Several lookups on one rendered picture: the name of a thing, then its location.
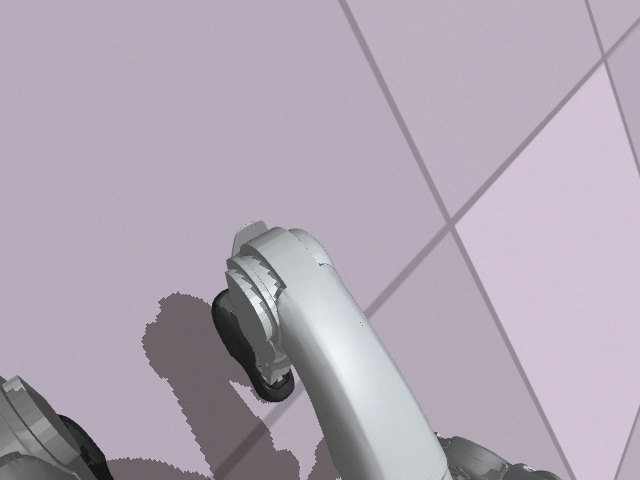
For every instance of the right robot arm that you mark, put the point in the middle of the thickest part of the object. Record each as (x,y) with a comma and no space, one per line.
(522,471)

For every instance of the left robot foot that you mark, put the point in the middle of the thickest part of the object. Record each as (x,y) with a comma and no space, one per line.
(90,453)

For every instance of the right robot hand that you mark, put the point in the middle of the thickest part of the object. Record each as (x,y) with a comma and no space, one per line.
(467,460)

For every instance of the right robot foot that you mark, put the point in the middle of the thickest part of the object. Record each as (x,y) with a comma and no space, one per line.
(226,323)

